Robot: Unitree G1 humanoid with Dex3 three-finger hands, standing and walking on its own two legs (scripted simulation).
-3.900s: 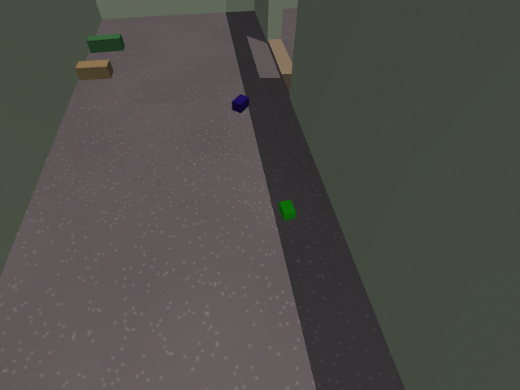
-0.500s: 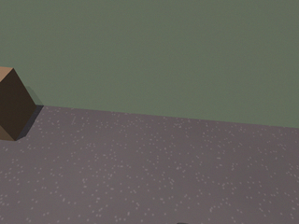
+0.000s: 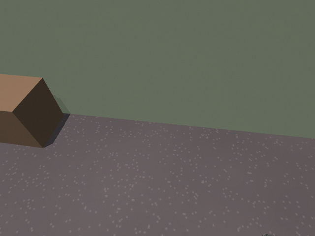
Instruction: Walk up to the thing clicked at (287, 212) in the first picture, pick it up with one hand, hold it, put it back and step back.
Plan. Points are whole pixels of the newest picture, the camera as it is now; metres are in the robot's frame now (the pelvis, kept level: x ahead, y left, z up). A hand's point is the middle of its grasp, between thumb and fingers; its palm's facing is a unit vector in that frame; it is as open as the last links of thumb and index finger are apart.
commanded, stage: walk up
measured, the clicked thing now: out of the picture -0.34 -0.90 -0.74
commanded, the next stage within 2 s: stand in 0.38 s
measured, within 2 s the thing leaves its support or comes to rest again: neither
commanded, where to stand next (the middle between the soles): +0.06 -0.02 m, yaw -3 degrees
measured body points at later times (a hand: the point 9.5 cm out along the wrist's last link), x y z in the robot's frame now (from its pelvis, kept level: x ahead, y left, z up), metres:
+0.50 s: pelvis +0.02 -0.01 +0.02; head +0.03 +0.00 +0.47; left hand +0.09 +0.30 -0.12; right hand +0.12 -0.31 -0.10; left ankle +0.03 +0.12 -0.73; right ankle +0.01 -0.15 -0.73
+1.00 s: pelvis +0.02 -0.02 +0.02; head +0.03 -0.02 +0.47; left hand +0.09 +0.28 -0.11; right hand +0.08 -0.33 -0.11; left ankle +0.03 +0.12 -0.73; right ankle +0.01 -0.15 -0.73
